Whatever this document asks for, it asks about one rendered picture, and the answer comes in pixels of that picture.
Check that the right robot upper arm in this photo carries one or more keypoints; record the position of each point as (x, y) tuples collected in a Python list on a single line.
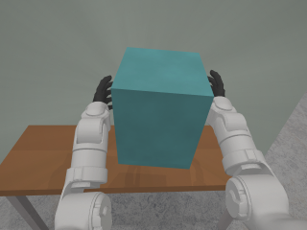
[(260, 203)]

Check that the carton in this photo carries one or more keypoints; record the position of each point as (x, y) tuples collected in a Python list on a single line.
[(160, 103)]

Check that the left robot upper arm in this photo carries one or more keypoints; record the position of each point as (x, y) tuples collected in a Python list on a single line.
[(84, 211)]

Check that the right robot hand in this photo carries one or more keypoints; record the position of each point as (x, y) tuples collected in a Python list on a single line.
[(217, 84)]

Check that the table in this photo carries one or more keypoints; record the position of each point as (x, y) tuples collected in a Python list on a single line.
[(38, 162)]

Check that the right robot forearm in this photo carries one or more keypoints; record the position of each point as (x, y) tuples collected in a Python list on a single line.
[(240, 156)]

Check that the left robot forearm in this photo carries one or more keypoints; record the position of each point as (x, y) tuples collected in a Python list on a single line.
[(88, 164)]

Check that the left robot hand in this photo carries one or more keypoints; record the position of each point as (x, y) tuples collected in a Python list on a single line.
[(102, 92)]

